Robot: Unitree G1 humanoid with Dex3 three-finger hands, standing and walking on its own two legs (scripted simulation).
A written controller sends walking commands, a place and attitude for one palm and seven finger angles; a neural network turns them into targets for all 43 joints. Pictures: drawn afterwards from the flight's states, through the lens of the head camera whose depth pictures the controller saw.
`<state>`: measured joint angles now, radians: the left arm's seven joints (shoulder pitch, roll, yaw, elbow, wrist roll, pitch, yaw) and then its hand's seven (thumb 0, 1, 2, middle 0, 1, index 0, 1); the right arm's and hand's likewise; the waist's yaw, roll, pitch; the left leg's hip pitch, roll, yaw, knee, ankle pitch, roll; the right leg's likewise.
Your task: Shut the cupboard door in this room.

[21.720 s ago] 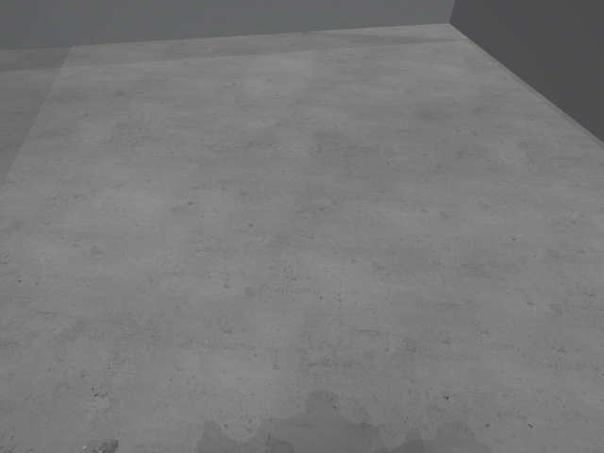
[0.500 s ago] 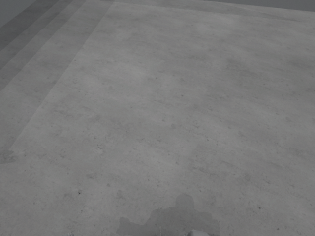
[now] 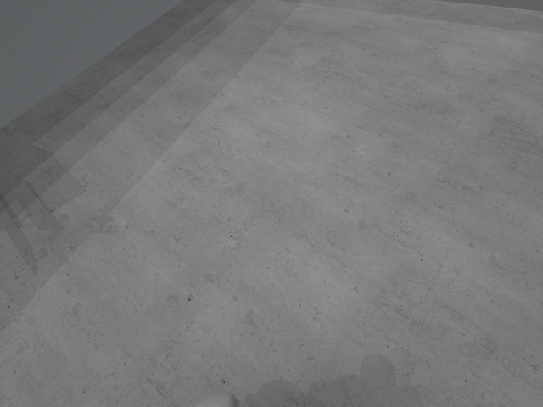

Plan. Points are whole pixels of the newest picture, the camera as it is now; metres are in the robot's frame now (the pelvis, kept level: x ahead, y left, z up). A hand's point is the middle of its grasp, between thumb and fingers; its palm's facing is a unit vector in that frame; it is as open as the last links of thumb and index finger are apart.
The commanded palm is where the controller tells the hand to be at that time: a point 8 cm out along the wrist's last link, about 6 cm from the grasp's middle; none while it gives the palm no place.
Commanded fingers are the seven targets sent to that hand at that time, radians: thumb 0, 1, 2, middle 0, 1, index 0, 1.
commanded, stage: turn or walk to find it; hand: left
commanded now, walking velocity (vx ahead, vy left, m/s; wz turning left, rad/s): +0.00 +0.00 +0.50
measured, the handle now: out of the picture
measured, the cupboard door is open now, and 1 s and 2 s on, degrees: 71 71 71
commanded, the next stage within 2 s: none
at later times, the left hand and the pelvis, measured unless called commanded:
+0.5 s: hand out of the picture +0.03 +0.25 -0.16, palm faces +0.25 -0.93 -0.28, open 7.4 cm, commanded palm none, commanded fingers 0.00 0.90 0.90 -0.20 -0.30 -0.20 -0.30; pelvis -0.01 +0.02 +0.00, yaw +14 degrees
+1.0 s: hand out of the picture -0.10 +0.19 -0.17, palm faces +0.55 -0.79 -0.25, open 7.4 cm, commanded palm none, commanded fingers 0.00 0.90 0.90 -0.20 -0.30 -0.20 -0.30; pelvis +0.00 +0.01 +0.00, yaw +31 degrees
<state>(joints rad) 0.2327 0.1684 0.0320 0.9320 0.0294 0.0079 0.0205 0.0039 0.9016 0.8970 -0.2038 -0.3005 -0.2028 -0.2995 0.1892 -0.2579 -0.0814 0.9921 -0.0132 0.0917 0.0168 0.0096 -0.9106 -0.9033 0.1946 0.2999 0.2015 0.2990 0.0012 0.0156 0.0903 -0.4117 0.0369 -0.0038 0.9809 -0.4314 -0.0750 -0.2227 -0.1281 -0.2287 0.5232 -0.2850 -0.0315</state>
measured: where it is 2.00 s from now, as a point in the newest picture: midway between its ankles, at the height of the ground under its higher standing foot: (216, 377)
